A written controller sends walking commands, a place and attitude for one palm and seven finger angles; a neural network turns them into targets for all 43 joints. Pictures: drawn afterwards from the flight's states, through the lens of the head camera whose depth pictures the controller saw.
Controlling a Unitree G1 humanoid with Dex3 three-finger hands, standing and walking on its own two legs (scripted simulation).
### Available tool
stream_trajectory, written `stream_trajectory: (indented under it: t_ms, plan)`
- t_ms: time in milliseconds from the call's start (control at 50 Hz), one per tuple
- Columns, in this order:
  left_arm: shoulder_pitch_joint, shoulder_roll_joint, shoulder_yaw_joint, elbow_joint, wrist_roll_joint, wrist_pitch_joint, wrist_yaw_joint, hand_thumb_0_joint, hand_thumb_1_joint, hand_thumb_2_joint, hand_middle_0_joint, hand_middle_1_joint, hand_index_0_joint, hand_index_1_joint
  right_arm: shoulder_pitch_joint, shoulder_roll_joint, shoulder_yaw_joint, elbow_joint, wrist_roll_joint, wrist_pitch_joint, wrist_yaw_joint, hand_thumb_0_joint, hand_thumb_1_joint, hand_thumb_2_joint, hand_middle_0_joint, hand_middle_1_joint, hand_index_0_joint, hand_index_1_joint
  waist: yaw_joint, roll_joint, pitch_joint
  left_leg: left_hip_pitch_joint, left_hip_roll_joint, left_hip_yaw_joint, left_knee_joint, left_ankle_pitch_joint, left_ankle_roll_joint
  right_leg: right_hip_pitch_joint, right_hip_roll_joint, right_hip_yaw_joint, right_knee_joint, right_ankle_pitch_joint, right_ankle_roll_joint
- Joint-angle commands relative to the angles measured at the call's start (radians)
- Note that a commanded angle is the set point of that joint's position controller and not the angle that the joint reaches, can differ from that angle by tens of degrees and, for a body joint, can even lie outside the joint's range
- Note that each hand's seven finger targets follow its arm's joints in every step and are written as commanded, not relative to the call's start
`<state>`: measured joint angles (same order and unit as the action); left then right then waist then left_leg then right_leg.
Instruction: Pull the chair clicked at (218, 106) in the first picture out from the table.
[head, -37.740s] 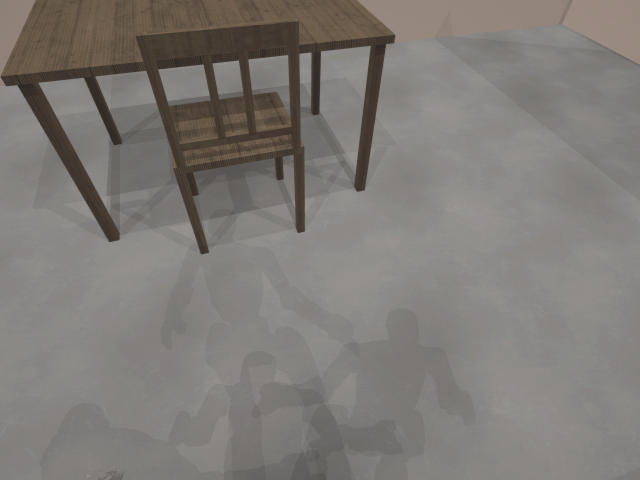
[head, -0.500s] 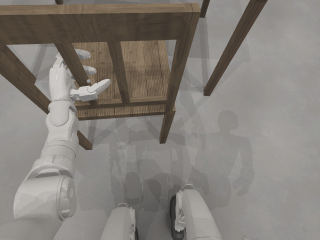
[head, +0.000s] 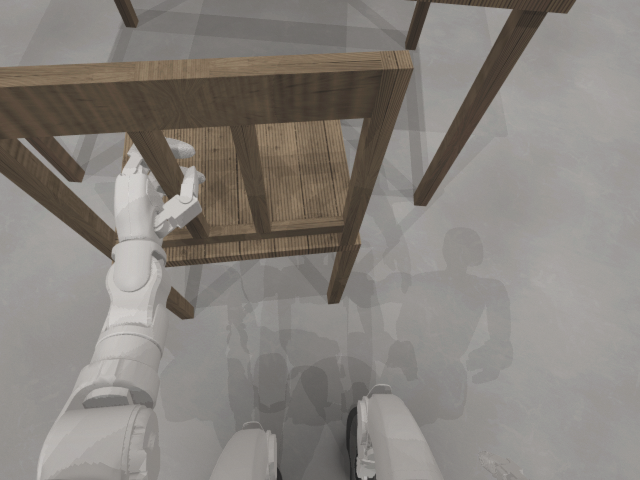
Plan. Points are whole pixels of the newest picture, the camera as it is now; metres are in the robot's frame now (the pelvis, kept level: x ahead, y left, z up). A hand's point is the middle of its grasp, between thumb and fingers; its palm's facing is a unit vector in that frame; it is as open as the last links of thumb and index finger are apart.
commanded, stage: hook a spindle and tug to test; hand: left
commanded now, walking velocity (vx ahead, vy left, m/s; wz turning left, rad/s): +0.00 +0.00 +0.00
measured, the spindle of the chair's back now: (177, 190) +0.48 +0.17 -0.01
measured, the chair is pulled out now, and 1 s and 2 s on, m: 0.20 0.26 0.36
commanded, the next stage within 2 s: step backward, pulling the chair out in 0.32 s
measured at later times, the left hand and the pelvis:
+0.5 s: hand (195, 213) +0.43 +0.14 +0.01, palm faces +0.06 -0.99 -0.10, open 5.6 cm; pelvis -0.01 -0.01 +0.01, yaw +2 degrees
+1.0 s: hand (198, 234) +0.39 +0.13 +0.03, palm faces -0.03 -0.99 -0.13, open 5.4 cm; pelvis +0.00 +0.01 +0.09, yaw +0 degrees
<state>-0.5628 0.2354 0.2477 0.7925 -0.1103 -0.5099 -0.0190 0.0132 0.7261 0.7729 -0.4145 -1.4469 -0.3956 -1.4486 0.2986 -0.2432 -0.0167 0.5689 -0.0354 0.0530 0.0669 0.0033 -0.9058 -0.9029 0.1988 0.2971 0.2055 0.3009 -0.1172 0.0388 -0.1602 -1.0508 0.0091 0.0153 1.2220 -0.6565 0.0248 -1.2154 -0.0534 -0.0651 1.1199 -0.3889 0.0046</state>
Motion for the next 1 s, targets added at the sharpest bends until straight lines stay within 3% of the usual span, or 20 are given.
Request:
stream_trajectory:
  t_ms: [0, 40, 80, 100, 120, 160, 260, 320, 380, 400, 420, 440, 480, 540, 580, 680, 740, 840, 900, 980]
  plan:
    - [-0.176, 0.05, -0.062, -0.266, 0.022, -0.085, -0.027, 0.0, 0.9, 0.9, -0.5, -1.45, -0.5, -1.45, 0.136, -0.152, -0.063, -0.064, 0.004, -0.032, -0.01, 0.0, -0.9, -0.9, 0.2, 0.3, 0.2, 0.3, -0.002, 0.04, -0.526, 0.164, 0.005, -0.045, -0.152, 0.729, -0.052, 0.537, 0.037, 0.023, -0.02, 0.456, -0.042]
    - [-0.139, 0.041, -0.07, -0.299, 0.022, -0.084, -0.021, 0.0, 0.9, 0.9, -0.5, -1.45, -0.5, -1.45, 0.134, -0.149, -0.068, -0.068, 0.005, -0.037, -0.01, 0.0, -0.9, -0.9, 0.2, 0.3, 0.2, 0.3, 0.007, 0.069, -0.542, 0.191, 0.007, -0.044, -0.148, 0.771, -0.057, 0.529, 0.035, 0.023, -0.017, 0.467, -0.045]
    - [-0.133, 0.015, -0.098, -0.303, 0.026, -0.079, -0.018, 0.0, 0.9, 0.9, -0.5, -1.45, -0.5, -1.45, 0.127, -0.146, -0.066, -0.065, 0.007, -0.04, -0.009, 0.0, -0.9, -0.9, 0.2, 0.3, 0.2, 0.3, 0.001, 0.054, -0.511, 0.192, 0.009, -0.047, -0.15, 0.767, -0.061, 0.513, 0.036, 0.016, -0.019, 0.455, -0.043]
    - [-0.136, 0.013, -0.097, -0.294, 0.026, -0.077, -0.014, 0.0, 0.9, 0.9, -0.5, -1.45, -0.5, -1.45, 0.125, -0.146, -0.067, -0.061, 0.006, -0.041, -0.01, 0.0, -0.9, -0.9, 0.2, 0.3, 0.2, 0.3, -0.004, 0.014, -0.503, 0.169, 0.006, -0.044, -0.147, 0.729, -0.052, 0.524, 0.036, 0.017, -0.022, 0.451, -0.042]
    - [-0.142, 0.008, -0.108, -0.305, 0.031, -0.078, -0.013, 0.0, 0.9, 0.9, -0.5, -1.45, -0.5, -1.45, 0.122, -0.146, -0.069, -0.061, 0.007, -0.043, -0.012, 0.0, -0.9, -0.9, 0.2, 0.3, 0.2, 0.3, -0.01, 0.009, -0.502, 0.165, 0.005, -0.043, -0.145, 0.711, -0.049, 0.525, 0.035, 0.019, -0.021, 0.452, -0.04]
    - [-0.108, 0.026, -0.091, -0.315, 0.034, -0.076, -0.01, 0.0, 0.9, 0.9, -0.5, -1.45, -0.5, -1.45, 0.116, -0.144, -0.066, -0.066, 0.007, -0.046, -0.014, 0.0, -0.9, -0.9, 0.2, 0.3, 0.2, 0.3, 0.011, 0.042, -0.522, 0.164, -0.001, -0.038, -0.149, 0.722, -0.051, 0.543, 0.031, 0.024, -0.015, 0.462, -0.045]
    - [-0.114, 0.024, -0.09, -0.291, 0.037, -0.066, -0.011, 0.0, 0.9, 0.9, -0.5, -1.45, -0.5, -1.45, 0.106, -0.144, -0.066, -0.061, 0.009, -0.049, -0.022, 0.0, -0.9, -0.9, 0.2, 0.3, 0.2, 0.3, 0.003, 0.009, -0.497, 0.128, -0.007, -0.032, -0.141, 0.674, -0.043, 0.546, 0.028, 0.027, -0.014, 0.458, -0.043]
    - [-0.169, 0.032, -0.083, -0.257, 0.041, -0.061, -0.015, 0.0, 0.9, 0.9, -0.5, -1.45, -0.5, -1.45, 0.095, -0.145, -0.063, -0.057, 0.011, -0.052, -0.028, 0.0, -0.9, -0.9, 0.2, 0.3, 0.2, 0.3, -0.009, -0.01, -0.481, 0.088, -0.015, -0.025, -0.135, 0.585, -0.038, 0.541, 0.026, 0.032, -0.012, 0.425, -0.039]
    - [-0.199, 0.023, -0.091, -0.252, 0.039, -0.062, -0.02, 0.0, 0.9, 0.9, -0.5, -1.45, -0.5, -1.45, 0.094, -0.145, -0.064, -0.054, 0.01, -0.055, -0.031, 0.0, -0.9, -0.9, 0.2, 0.3, 0.2, 0.3, -0.01, 0.016, -0.5, 0.114, -0.014, -0.031, -0.129, 0.619, -0.043, 0.52, 0.025, 0.029, -0.006, 0.421, -0.04]
    - [-0.262, 0.032, -0.092, -0.248, 0.039, -0.062, -0.018, 0.0, 0.9, 0.9, -0.5, -1.45, -0.5, -1.45, 0.091, -0.147, -0.062, -0.05, 0.01, -0.055, -0.034, 0.0, -0.9, -0.9, 0.2, 0.3, 0.2, 0.3, -0.024, 0.019, -0.488, 0.108, -0.015, -0.03, -0.129, 0.594, -0.041, 0.51, 0.025, 0.029, -0.01, 0.41, -0.038]
    - [-0.41, 0.356, 0.0, -0.384, 0.113, 0.049, 0.053, 0.0, 0.9, 0.9, -0.5, -1.45, -0.5, -1.45, 0.121, -0.138, -0.068, -0.109, 0.063, 0.019, -0.071, 0.0, -0.9, -0.9, 0.2, 0.3, 0.2, 0.3, 0.039, 0.007, -0.668, 0.305, -0.013, 0.021, -0.32, 0.488, -0.015, 0.958, -0.064, 0.143, -0.233, 0.434, -0.054]
    - [-0.441, 0.331, -0.007, -0.411, 0.104, 0.112, 0.082, 0.0, 0.9, 0.9, -0.5, -1.45, -0.5, -1.45, 0.143, -0.119, -0.067, -0.141, 0.077, 0.033, -0.105, 0.0, -0.9, -0.9, 0.2, 0.3, 0.2, 0.3, 0.022, 0.006, -0.651, 0.298, -0.023, 0.033, -0.369, 0.461, 0.0, 1.039, -0.064, 0.146, -0.273, 0.556, -0.055]
    - [-0.266, 0.199, -0.091, -0.271, 0.106, 0.209, 0.1, 0.0, 0.9, 0.9, -0.5, -1.45, -0.5, -1.45, 0.078, -0.11, -0.049, -0.122, 0.092, 0.059, -0.135, 0.0, -0.9, -0.9, 0.2, 0.3, 0.2, 0.3, 0.012, -0.01, -0.527, 0.331, -0.009, 0.004, -0.439, 0.436, -0.015, 0.992, -0.084, 0.121, -0.316, 0.554, -0.05]
    - [-0.184, 0.161, -0.118, -0.174, 0.1, 0.264, 0.119, 0.0, 0.9, 0.9, -0.5, -1.45, -0.5, -1.45, 0.052, -0.12, -0.035, -0.101, 0.097, 0.075, -0.167, 0.0, -0.9, -0.9, 0.2, 0.3, 0.2, 0.3, 0.011, -0.029, -0.423, 0.427, 0.022, -0.027, -0.559, 0.479, -0.018, 1.013, -0.097, 0.093, -0.38, 0.596, -0.042]
    - [-0.216, 0.156, -0.128, -0.123, 0.097, 0.266, 0.127, 0.0, 0.9, 0.9, -0.5, -1.45, -0.5, -1.45, 0.059, -0.124, -0.029, -0.073, 0.09, 0.073, -0.177, 0.0, -0.9, -0.9, 0.2, 0.3, 0.2, 0.3, 0.012, -0.002, -0.364, 0.491, 0.053, -0.043, -0.615, 0.594, -0.025, 1.024, -0.109, 0.087, -0.407, 0.693, -0.038]
    - [-0.292, 0.142, -0.158, -0.029, 0.103, 0.256, 0.118, 0.0, 0.9, 0.9, -0.5, -1.45, -0.5, -1.45, 0.101, -0.134, -0.037, -0.033, 0.08, 0.061, -0.186, 0.0, -0.9, -0.9, 0.2, 0.3, 0.2, 0.3, 0.02, 0.091, -0.321, 0.67, 0.107, -0.061, -0.633, 0.959, -0.053, 1.005, -0.121, 0.092, -0.464, 0.858, -0.042]
    - [-0.314, 0.135, -0.168, -0.028, 0.108, 0.251, 0.106, 0.0, 0.9, 0.9, -0.5, -1.45, -0.5, -1.45, 0.101, -0.139, -0.047, -0.024, 0.08, 0.05, -0.185, 0.0, -0.9, -0.9, 0.2, 0.3, 0.2, 0.3, 0.028, 0.114, -0.317, 0.741, 0.126, -0.084, -0.627, 1.071, -0.071, 0.978, -0.103, 0.086, -0.487, 0.804, -0.045]
    - [-0.283, 0.097, -0.185, -0.027, 0.114, 0.241, 0.094, 0.0, 0.9, 0.9, -0.5, -1.45, -0.5, -1.45, 0.094, -0.138, -0.057, -0.016, 0.072, 0.034, -0.177, 0.0, -0.9, -0.9, 0.2, 0.3, 0.2, 0.3, 0.036, 0.123, -0.301, 0.797, 0.145, -0.102, -0.648, 1.129, -0.083, 0.922, -0.064, 0.07, -0.486, 0.694, -0.035]
    - [-0.251, 0.087, -0.18, -0.044, 0.121, 0.233, 0.091, 0.0, 0.9, 0.9, -0.5, -1.45, -0.5, -1.45, 0.092, -0.135, -0.06, -0.01, 0.062, 0.03, -0.166, 0.0, -0.9, -0.9, 0.2, 0.3, 0.2, 0.3, 0.043, 0.157, -0.304, 0.87, 0.168, -0.115, -0.645, 1.248, -0.088, 0.859, -0.035, 0.069, -0.474, 0.541, -0.031]
    - [-0.26, 0.104, -0.163, -0.038, 0.124, 0.22, 0.092, 0.0, 0.9, 0.9, -0.5, -1.45, -0.5, -1.45, 0.093, -0.132, -0.061, 0.005, 0.057, 0.02, -0.159, 0.0, -0.9, -0.9, 0.2, 0.3, 0.2, 0.3, 0.041, 0.121, -0.29, 0.867, 0.172, -0.103, -0.631, 1.233, -0.082, 0.868, -0.035, 0.079, -0.49, 0.574, -0.031]
